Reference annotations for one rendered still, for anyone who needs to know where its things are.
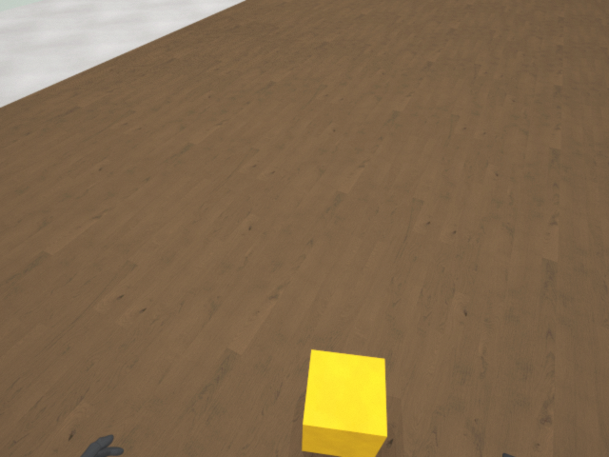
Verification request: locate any robot left hand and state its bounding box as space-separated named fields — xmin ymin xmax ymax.
xmin=81 ymin=434 xmax=124 ymax=457

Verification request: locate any carton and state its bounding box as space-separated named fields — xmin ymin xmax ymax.
xmin=302 ymin=349 xmax=387 ymax=457

